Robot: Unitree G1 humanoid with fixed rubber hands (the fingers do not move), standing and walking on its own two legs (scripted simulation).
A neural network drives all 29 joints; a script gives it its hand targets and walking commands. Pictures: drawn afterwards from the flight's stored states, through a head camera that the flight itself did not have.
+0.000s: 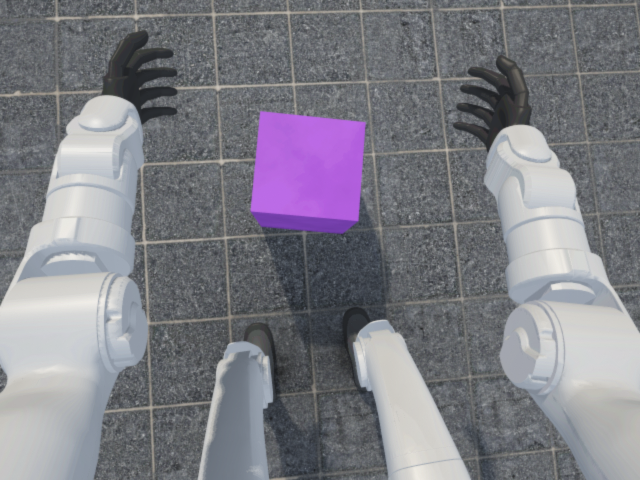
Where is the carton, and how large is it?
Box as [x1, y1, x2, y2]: [251, 111, 365, 233]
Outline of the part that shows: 260,111 251,201 251,212 261,226 342,233 358,219 365,122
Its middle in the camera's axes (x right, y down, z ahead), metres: -0.02 -0.14 +0.89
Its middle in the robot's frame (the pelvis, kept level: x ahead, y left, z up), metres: +0.54 -0.05 -0.54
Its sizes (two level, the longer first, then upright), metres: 0.210 0.200 0.250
